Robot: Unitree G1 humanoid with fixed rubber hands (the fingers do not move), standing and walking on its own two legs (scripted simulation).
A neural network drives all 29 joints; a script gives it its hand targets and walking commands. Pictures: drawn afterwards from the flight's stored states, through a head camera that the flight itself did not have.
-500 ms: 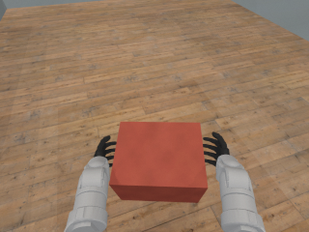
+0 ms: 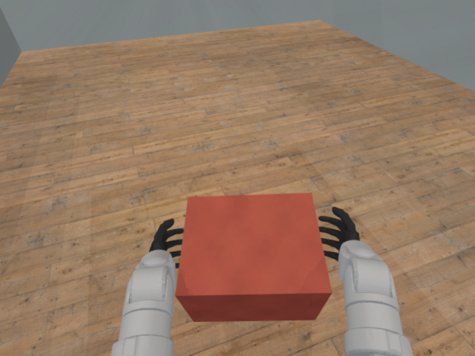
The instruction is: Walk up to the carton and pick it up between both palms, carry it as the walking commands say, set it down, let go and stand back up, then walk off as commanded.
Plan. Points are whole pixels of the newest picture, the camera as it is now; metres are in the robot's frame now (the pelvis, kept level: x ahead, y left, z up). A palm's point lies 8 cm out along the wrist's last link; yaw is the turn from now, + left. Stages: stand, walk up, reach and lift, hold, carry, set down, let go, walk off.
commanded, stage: reach and lift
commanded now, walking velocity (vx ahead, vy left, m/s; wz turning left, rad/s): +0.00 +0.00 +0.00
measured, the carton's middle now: (251, 258) +0.32 -0.02 -0.03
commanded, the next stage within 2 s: hold in 1.04 s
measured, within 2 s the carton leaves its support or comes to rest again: neither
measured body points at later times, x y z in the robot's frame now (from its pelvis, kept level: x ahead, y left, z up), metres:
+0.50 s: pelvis -0.01 -0.02 +0.00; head -0.05 -0.02 +0.45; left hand +0.28 +0.15 +0.02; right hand +0.30 -0.18 +0.04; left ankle -0.02 +0.12 -0.75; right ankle +0.03 -0.15 -0.75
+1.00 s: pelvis -0.01 -0.02 +0.00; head -0.06 -0.01 +0.45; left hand +0.27 +0.15 +0.02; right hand +0.28 -0.18 +0.04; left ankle -0.02 +0.12 -0.75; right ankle +0.03 -0.15 -0.75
